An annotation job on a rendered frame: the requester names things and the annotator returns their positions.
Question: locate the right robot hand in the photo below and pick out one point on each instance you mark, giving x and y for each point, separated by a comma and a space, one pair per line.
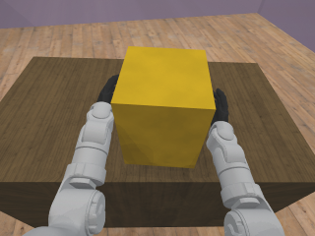
221, 113

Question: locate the left robot forearm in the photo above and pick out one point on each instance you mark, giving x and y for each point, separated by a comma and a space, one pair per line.
87, 169

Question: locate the pedestal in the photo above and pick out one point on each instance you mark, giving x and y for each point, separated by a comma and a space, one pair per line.
44, 111

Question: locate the robot left upper arm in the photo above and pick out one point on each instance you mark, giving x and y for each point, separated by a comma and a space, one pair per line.
75, 212

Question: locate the carton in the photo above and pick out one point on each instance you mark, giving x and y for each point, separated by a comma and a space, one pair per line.
163, 106

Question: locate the right robot forearm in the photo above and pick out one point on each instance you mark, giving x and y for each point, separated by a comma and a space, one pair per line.
238, 189

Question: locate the left robot hand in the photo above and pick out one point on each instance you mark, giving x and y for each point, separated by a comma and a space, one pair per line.
106, 93

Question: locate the robot right upper arm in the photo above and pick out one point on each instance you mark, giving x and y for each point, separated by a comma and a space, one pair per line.
251, 222

